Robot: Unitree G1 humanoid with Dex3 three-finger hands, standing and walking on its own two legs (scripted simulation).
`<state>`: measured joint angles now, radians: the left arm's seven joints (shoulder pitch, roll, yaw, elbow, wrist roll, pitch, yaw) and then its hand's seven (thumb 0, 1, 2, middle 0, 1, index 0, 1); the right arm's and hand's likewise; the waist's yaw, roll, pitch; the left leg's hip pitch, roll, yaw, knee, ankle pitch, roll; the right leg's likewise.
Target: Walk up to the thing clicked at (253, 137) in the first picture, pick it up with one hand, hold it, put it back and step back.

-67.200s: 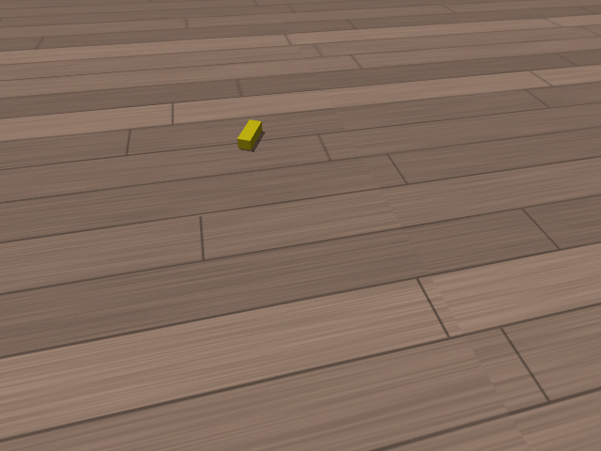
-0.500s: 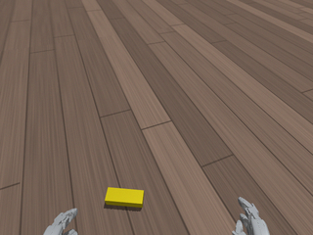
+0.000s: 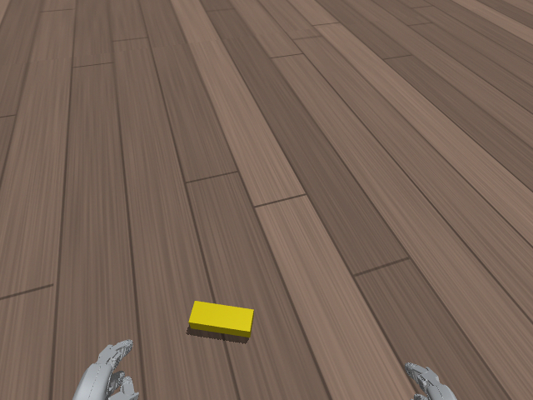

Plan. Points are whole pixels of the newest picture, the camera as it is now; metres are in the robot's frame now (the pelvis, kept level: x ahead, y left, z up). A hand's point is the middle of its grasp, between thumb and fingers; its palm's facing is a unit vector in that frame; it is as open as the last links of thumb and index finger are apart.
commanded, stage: stand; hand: left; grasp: from above
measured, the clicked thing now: (222, 319) +0.51 +0.15 -0.70
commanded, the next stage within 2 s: none
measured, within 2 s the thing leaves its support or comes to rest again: neither
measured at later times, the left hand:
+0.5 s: hand out of the picture +0.05 +0.23 -0.12, palm faces +0.05 -0.95 -0.32, open 7.4 cm
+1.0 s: hand out of the picture +0.04 +0.23 -0.11, palm faces +0.03 -0.94 -0.34, open 7.4 cm
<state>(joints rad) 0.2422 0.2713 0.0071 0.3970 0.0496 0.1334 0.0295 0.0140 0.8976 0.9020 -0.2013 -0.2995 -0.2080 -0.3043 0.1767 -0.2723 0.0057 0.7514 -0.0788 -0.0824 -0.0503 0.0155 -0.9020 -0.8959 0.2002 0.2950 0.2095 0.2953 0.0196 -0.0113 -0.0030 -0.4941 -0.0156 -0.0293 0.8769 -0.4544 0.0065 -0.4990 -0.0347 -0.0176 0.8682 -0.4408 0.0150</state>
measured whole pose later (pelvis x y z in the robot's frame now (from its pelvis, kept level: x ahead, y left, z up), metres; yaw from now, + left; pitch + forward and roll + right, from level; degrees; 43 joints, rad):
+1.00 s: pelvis -0.01 -0.01 +0.05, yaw +1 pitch -4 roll +0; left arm 0.14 0.30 0.03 1.15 0.03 0.00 0.02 0.01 0.90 0.90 -0.20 -0.30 -0.21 -0.30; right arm 0.16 -0.31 -0.03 1.13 -0.02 0.00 -0.02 0.01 -0.91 -0.90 0.20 0.30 0.21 0.30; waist 0.01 0.01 0.06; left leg -0.10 0.00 -0.05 0.35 -0.19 -0.01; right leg -0.10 -0.02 -0.04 0.35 -0.19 0.01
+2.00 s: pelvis +0.01 -0.02 +0.05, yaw +0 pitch -2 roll +0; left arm 0.10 0.32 0.02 1.15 0.02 -0.01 0.01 0.01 0.90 0.90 -0.20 -0.30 -0.21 -0.30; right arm 0.12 -0.33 -0.01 1.14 -0.01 -0.01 -0.01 0.01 -0.91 -0.90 0.20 0.30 0.21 0.30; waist 0.00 0.02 0.05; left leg -0.08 0.02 -0.04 0.30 -0.19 -0.02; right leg -0.09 -0.01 -0.03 0.32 -0.18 0.00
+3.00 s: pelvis -0.09 +0.05 +0.04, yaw -5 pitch -2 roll -1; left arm 0.11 0.38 0.06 0.88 0.02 0.06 0.02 0.01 0.90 0.90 -0.20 -0.30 -0.21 -0.30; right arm 0.14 -0.34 -0.06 0.90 -0.02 0.02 -0.03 0.01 -0.90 -0.90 0.20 0.30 0.21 0.30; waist -0.02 -0.04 0.21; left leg -0.26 -0.03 0.05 0.56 -0.27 0.07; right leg -0.39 0.09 0.14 0.98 -0.47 0.01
